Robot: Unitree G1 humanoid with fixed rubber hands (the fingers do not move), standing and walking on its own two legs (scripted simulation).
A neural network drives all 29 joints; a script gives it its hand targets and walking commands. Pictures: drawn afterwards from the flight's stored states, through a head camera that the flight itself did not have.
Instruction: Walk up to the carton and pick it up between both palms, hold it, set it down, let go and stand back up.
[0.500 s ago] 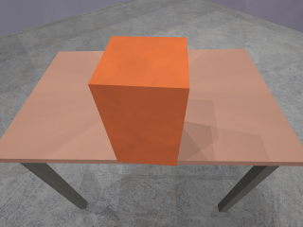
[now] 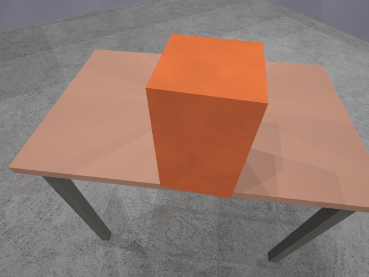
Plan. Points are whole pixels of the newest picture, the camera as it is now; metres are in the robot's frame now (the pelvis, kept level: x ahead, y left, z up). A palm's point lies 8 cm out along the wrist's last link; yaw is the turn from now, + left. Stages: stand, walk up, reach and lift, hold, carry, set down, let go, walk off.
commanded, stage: walk up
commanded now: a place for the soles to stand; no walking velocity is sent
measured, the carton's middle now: (204, 124) +0.40 -0.02 +0.12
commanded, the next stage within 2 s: none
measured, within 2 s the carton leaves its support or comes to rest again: neither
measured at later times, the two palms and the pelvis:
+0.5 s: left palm out of the picture +0.00 +0.27 -0.13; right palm out of the picture +0.06 -0.25 -0.12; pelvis +0.01 +0.02 +0.00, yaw +3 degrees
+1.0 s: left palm out of the picture +0.05 +0.34 -0.12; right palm out of the picture +0.07 -0.18 -0.14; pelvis +0.01 +0.08 -0.01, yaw -7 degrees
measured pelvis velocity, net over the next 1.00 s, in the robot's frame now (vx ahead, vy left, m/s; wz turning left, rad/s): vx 0.01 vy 0.08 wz -0.11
